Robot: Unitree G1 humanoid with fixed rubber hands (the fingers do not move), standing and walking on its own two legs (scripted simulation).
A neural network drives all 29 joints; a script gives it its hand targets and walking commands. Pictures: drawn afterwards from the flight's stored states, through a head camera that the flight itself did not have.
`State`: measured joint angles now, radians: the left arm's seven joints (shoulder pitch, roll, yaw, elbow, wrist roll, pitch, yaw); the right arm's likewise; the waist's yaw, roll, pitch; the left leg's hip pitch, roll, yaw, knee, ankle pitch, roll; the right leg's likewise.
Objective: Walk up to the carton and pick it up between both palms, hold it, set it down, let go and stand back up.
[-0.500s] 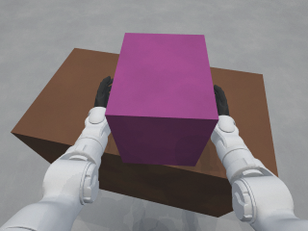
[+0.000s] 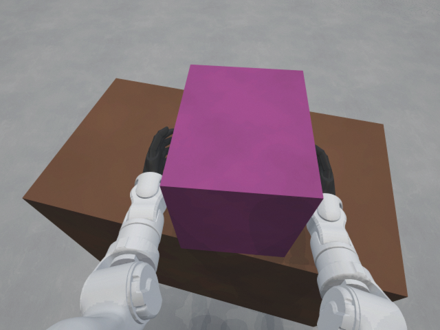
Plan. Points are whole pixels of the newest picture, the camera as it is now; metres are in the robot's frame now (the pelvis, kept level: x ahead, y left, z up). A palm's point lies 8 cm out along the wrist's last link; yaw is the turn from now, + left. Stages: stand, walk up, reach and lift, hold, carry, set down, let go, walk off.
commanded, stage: reach and lift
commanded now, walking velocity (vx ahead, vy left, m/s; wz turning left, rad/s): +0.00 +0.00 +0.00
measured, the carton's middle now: (238, 164) +0.43 +0.01 +0.01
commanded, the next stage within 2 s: none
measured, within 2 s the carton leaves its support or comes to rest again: leaves its support in 1.02 s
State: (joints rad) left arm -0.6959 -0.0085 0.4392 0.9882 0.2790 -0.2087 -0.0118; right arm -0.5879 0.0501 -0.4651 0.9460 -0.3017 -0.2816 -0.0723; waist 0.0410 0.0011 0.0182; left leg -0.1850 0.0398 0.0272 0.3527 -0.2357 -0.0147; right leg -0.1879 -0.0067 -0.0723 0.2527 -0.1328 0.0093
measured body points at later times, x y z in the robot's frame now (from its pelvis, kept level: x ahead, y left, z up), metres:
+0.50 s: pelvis +0.00 +0.00 +0.00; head +0.05 +0.02 +0.45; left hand +0.40 +0.18 +0.04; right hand +0.39 -0.15 +0.03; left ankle -0.04 +0.12 -0.75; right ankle -0.01 -0.13 -0.75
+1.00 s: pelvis -0.01 +0.00 +0.00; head +0.04 +0.02 +0.45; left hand +0.39 +0.18 +0.05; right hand +0.38 -0.15 +0.04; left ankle -0.04 +0.12 -0.75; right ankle -0.01 -0.13 -0.75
